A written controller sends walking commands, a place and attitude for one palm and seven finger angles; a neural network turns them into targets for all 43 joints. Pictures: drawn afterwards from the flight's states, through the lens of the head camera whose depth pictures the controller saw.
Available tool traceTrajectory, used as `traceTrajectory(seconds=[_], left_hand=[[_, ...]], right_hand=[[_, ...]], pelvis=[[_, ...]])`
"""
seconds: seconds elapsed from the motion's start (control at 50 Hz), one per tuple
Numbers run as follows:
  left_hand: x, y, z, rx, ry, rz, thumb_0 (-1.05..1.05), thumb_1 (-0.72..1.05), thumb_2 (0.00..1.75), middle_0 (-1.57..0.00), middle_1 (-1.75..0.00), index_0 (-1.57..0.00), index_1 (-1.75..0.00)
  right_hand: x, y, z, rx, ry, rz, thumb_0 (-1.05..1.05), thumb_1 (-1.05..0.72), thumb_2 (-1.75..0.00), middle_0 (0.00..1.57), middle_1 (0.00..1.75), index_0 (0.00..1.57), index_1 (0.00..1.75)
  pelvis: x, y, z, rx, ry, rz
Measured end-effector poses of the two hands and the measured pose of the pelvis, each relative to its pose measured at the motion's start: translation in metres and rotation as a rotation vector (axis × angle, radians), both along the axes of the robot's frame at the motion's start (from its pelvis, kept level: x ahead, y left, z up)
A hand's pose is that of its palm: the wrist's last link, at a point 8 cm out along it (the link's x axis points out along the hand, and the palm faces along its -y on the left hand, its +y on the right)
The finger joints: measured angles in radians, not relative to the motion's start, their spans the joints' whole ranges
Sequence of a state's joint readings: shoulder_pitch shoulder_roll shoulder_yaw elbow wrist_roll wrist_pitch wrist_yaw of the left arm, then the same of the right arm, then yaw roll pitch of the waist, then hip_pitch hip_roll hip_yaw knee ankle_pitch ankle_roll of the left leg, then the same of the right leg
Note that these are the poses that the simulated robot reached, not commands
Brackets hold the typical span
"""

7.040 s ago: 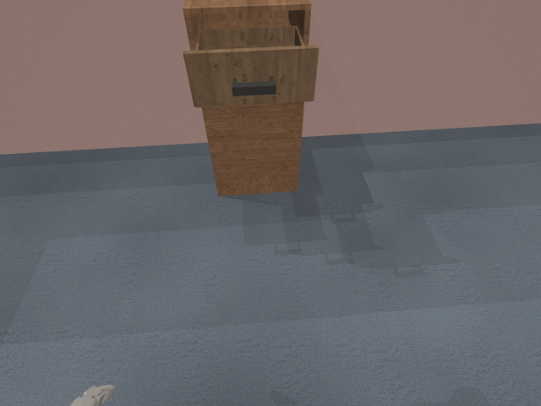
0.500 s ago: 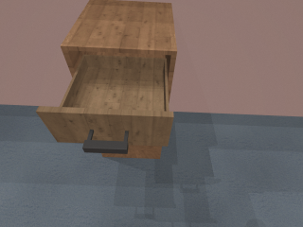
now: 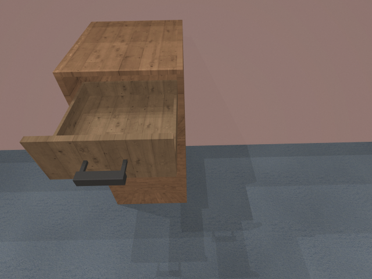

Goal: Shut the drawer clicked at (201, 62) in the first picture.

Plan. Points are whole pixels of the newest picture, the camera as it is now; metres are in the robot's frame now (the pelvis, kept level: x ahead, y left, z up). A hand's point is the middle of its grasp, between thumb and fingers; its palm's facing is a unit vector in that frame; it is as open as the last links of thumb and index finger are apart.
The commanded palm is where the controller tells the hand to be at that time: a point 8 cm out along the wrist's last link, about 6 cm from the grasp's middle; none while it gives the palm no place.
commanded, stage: come to a stop and stand still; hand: left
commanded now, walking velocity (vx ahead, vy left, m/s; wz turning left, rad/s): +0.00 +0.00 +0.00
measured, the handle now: (102, 170) +0.37 +0.23 +0.01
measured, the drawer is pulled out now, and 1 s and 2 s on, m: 0.29 0.29 0.29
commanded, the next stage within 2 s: look again from close up in 0.16 s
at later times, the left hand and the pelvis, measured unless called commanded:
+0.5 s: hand out of the picture +0.02 +0.23 -0.18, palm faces +0.04 -0.98 -0.21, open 7.4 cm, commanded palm none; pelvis +0.02 +0.05 -0.01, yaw +0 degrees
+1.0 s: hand out of the picture +0.12 +0.30 -0.11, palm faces +0.17 -0.96 -0.24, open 7.3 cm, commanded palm +0.12 +0.33 -0.06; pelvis +0.01 +0.11 +0.00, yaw -1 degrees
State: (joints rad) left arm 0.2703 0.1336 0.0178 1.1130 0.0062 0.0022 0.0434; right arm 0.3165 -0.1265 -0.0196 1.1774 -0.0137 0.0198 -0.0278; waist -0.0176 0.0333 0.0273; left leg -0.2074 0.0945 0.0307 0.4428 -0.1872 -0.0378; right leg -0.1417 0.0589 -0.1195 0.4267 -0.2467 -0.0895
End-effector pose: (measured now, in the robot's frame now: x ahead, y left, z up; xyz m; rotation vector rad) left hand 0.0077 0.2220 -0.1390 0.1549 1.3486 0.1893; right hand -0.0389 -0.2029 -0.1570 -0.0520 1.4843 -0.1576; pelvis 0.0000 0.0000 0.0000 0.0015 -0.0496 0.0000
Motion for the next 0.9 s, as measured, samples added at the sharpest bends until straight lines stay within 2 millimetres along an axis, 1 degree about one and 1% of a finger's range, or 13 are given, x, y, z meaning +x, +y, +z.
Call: traceTrajectory(seconds=[0.08,0.14,0.22,0.28,0.34,0.42,0.5,0.56,0.62,0.68,0.74,0.82,0.9], left_hand=[[-0.015,-0.010,-0.003,-0.030,0.037,0.025,0.01,0.93,0.90,-0.20,-0.30,-0.20,-0.30],[-0.025,-0.017,-0.005,-0.052,0.067,0.042,0.00,0.93,0.90,-0.20,-0.30,-0.20,-0.30],[-0.035,-0.021,-0.007,-0.078,0.101,0.057,0.00,0.92,0.90,-0.20,-0.30,-0.20,-0.30],[-0.038,-0.021,-0.007,-0.089,0.116,0.046,0.00,0.91,0.90,-0.20,-0.30,-0.20,-0.30],[-0.035,-0.007,-0.008,-0.072,0.108,0.021,0.00,0.91,0.90,-0.21,-0.30,-0.20,-0.30],[-0.021,0.021,-0.009,-0.034,0.082,0.009,0.00,0.91,0.90,-0.21,-0.30,-0.20,-0.30],[0.006,0.052,-0.011,-0.008,0.028,-0.005,0.00,0.91,0.90,-0.20,-0.30,-0.20,-0.30],[0.028,0.071,-0.009,0.006,-0.029,-0.017,0.00,0.91,0.90,-0.20,-0.30,-0.20,-0.30],[0.045,0.088,-0.006,0.018,-0.073,-0.035,0.00,0.91,0.90,-0.20,-0.30,-0.20,-0.30],[0.055,0.100,-0.004,0.023,-0.094,-0.051,0.00,0.91,0.90,-0.20,-0.30,-0.20,-0.30],[0.058,0.109,-0.003,0.023,-0.095,-0.064,0.00,0.91,0.90,-0.20,-0.30,-0.20,-0.30],[0.053,0.117,-0.003,0.018,-0.072,-0.073,0.00,0.91,0.90,-0.20,-0.30,-0.20,-0.30],[0.040,0.121,-0.003,0.013,-0.030,-0.075,0.00,0.91,0.90,-0.20,-0.30,-0.20,-0.30]], right_hand=[[-0.012,-0.002,0.003,-0.009,0.041,0.004,0.00,-0.91,-0.90,0.20,0.29,0.20,0.29],[-0.017,-0.001,0.006,-0.016,0.063,0.005,0.00,-0.91,-0.90,0.19,0.29,0.20,0.29],[-0.017,0.003,0.009,-0.023,0.073,0.006,0.00,-0.91,-0.90,0.19,0.29,0.20,0.29],[-0.010,0.008,0.010,-0.023,0.066,0.015,0.00,-0.91,-0.90,0.19,0.29,0.20,0.29],[0.006,0.008,0.006,-0.039,0.018,0.018,0.00,-0.91,-0.90,0.20,0.29,0.20,0.29],[0.036,0.015,0.000,-0.064,-0.061,0.019,0.00,-0.91,-0.90,0.20,0.29,0.20,0.29],[0.070,0.030,0.006,-0.082,-0.152,0.033,0.00,-0.92,-0.90,0.19,0.29,0.20,0.29],[0.088,0.037,0.010,-0.100,-0.200,0.046,0.01,-0.93,-0.90,0.20,0.29,0.20,0.29],[0.101,0.048,0.012,-0.104,-0.236,0.060,0.01,-0.93,-0.90,0.20,0.29,0.20,0.29],[0.108,0.058,0.015,-0.102,-0.257,0.068,0.01,-0.93,-0.90,0.20,0.29,0.20,0.29],[0.109,0.066,0.016,-0.100,-0.263,0.070,0.00,-0.93,-0.90,0.20,0.29,0.20,0.30],[0.102,0.074,0.016,-0.098,-0.247,0.064,0.00,-0.93,-0.90,0.20,0.29,0.20,0.30],[0.087,0.079,0.015,-0.094,-0.209,0.054,0.00,-0.92,-0.90,0.20,0.29,0.20,0.30]], pelvis=[[0.000,-0.002,0.000,-0.007,0.003,0.005],[0.002,0.000,0.001,-0.009,0.007,0.008],[0.006,0.004,0.002,-0.010,0.012,0.009],[0.008,0.008,0.002,-0.010,0.015,0.011],[0.007,0.018,-0.003,-0.023,0.034,0.006],[0.015,0.035,-0.008,-0.041,0.051,0.002],[0.024,0.052,-0.008,-0.025,0.041,-0.007],[0.027,0.065,-0.007,-0.020,0.033,-0.015],[0.027,0.077,-0.007,-0.019,0.025,-0.022],[0.026,0.087,-0.006,-0.016,0.022,-0.028],[0.024,0.095,-0.005,-0.012,0.020,-0.033],[0.021,0.104,-0.004,-0.007,0.019,-0.040],[0.019,0.110,-0.003,-0.003,0.018,-0.046]])
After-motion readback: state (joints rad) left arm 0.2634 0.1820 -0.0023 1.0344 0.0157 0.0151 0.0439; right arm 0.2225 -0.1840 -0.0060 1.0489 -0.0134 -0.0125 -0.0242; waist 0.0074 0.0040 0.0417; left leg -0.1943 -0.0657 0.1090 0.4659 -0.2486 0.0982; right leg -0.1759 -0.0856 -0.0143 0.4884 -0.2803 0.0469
